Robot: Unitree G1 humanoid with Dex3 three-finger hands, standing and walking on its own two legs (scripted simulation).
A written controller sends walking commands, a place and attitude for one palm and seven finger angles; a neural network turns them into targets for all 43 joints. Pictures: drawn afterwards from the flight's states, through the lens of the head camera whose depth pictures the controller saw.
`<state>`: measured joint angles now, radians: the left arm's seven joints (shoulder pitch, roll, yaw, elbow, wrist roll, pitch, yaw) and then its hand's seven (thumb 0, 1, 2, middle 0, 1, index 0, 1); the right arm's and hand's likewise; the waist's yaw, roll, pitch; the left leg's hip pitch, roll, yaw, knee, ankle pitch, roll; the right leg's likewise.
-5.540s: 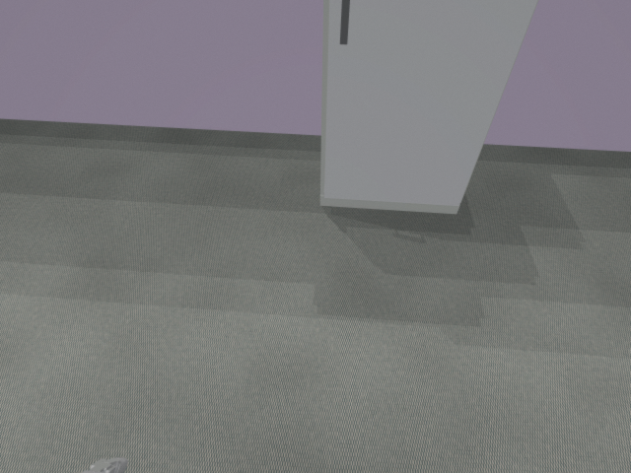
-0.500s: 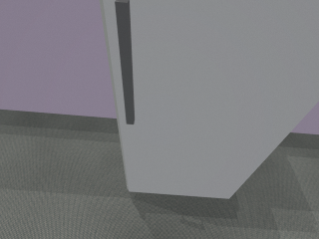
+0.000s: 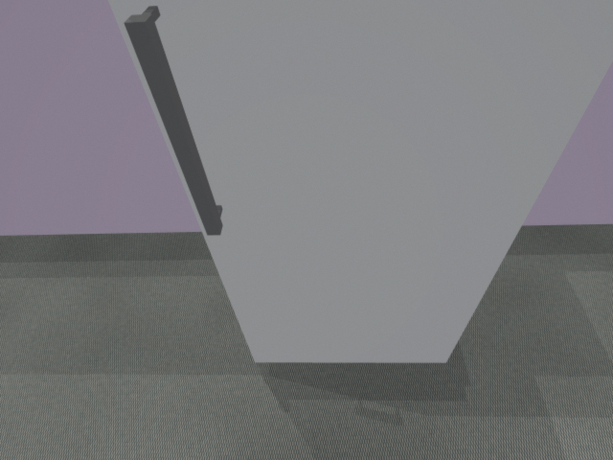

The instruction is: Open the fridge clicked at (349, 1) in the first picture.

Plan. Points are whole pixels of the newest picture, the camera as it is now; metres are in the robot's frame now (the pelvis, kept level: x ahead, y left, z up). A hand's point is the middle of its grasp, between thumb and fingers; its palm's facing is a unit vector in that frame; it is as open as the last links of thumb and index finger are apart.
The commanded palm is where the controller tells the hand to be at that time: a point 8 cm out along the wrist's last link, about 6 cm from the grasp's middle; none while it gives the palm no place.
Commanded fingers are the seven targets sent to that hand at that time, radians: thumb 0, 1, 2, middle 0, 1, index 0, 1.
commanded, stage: come to a stop and stand still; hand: left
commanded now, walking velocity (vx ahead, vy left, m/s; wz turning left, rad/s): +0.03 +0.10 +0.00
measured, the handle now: (189, 141) +0.49 +0.20 +0.18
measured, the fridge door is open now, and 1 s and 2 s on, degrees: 0 0 0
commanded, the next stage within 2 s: look again from close up in 0.84 s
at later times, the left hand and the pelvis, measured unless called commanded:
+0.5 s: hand out of the picture -0.02 +0.23 -0.18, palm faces +0.07 -0.98 -0.18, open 7.3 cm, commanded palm none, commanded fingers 0.00 0.90 0.90 -0.20 -0.30 -0.20 -0.30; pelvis -0.02 +0.05 +0.00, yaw +1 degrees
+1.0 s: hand out of the picture +0.01 +0.23 -0.17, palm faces +0.03 -0.97 -0.25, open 7.3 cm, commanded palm none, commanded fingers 0.00 0.90 0.90 -0.20 -0.30 -0.20 -0.30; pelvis +0.00 +0.05 -0.01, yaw +1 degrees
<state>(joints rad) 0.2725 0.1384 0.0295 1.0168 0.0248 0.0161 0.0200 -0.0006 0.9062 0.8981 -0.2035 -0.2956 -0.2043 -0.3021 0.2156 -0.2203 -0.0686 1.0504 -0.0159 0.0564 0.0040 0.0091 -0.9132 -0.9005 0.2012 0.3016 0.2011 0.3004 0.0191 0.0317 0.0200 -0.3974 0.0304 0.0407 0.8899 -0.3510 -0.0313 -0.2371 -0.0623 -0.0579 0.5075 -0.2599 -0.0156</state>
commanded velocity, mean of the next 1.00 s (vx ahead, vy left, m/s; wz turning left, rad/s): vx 0.00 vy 0.01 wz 0.00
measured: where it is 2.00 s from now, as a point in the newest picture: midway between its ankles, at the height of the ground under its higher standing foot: outside the picture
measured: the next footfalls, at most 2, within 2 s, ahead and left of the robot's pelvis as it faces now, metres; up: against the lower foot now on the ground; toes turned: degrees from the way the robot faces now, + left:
left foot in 0.24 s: -0.01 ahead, +0.16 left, +0.00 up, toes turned +5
